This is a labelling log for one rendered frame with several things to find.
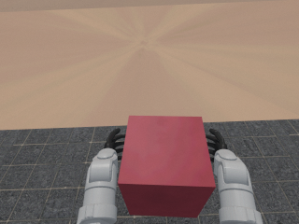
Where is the carton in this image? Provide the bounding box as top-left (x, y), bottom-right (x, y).
top-left (118, 115), bottom-right (216, 218)

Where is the robot left hand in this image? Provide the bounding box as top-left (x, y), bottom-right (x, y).
top-left (104, 128), bottom-right (126, 161)

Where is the left robot forearm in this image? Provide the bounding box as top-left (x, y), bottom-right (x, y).
top-left (77, 147), bottom-right (119, 224)

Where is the robot right hand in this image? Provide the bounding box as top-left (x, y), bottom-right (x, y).
top-left (206, 128), bottom-right (228, 162)

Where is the right robot forearm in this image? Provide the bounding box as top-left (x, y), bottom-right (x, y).
top-left (214, 149), bottom-right (263, 224)

